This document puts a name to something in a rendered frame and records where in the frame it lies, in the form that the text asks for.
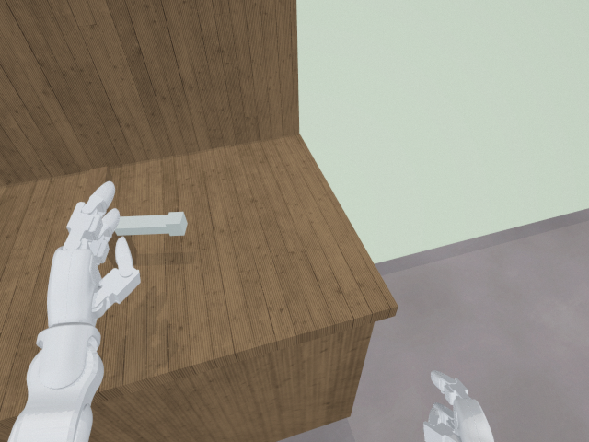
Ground tap lever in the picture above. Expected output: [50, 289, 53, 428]
[115, 212, 188, 236]

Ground counter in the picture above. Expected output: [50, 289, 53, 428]
[0, 0, 398, 442]

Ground left robot forearm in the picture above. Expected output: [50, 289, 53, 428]
[7, 322, 104, 442]

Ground left robot hand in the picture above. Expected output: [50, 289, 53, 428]
[47, 181, 141, 328]

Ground right robot hand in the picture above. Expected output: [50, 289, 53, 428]
[423, 370, 494, 442]

